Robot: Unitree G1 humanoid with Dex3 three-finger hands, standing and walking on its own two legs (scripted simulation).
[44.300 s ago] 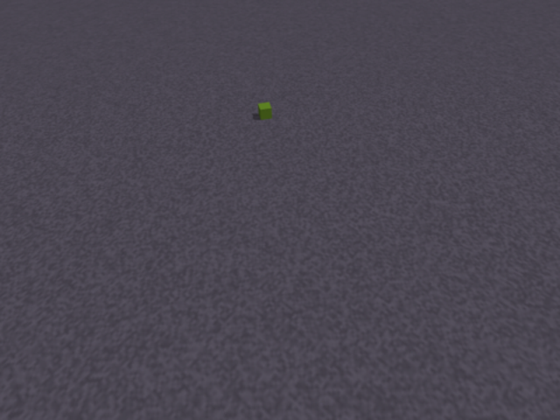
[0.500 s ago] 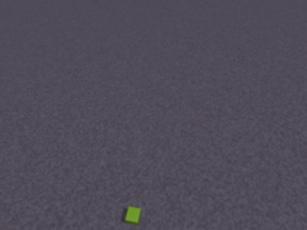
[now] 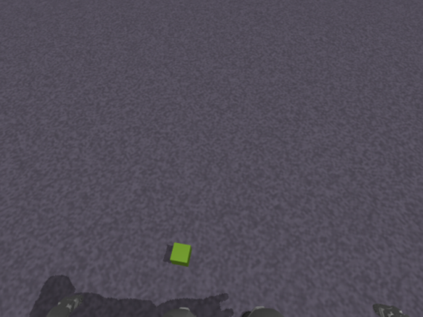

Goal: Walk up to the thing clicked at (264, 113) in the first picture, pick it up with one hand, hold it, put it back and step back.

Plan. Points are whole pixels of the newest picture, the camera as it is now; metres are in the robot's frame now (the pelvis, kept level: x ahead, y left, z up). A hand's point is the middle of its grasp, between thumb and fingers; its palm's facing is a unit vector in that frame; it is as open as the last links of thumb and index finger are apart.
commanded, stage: step back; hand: left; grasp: from above
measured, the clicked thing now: (181, 254) +0.42 +0.15 -0.73
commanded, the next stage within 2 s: none
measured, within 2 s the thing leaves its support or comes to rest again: neither
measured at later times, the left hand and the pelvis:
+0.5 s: hand out of the picture +0.02 +0.28 -0.16, palm faces -0.14 -0.91 -0.38, open 7.4 cm; pelvis -0.11 +0.02 -0.01, yaw -6 degrees
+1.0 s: hand out of the picture -0.12 +0.26 -0.15, palm faces -0.06 -0.93 -0.36, open 7.4 cm; pelvis -0.26 +0.01 +0.00, yaw -1 degrees
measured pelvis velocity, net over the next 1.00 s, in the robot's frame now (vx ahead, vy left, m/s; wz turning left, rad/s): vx -0.26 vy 0.01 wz -0.03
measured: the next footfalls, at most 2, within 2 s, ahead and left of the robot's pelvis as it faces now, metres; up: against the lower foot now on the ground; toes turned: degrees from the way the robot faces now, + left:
left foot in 0.08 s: +0.00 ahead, +0.12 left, +0.00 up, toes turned -2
right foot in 0.56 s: -0.12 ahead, -0.11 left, +0.00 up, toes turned -2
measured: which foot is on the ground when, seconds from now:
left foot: up 0.00-0.06, down 0.08-0.58, up 0.60-0.90, down 0.92-1.00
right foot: down 0.00-0.08, up 0.10-0.54, down 0.56-0.94, up 0.96-1.00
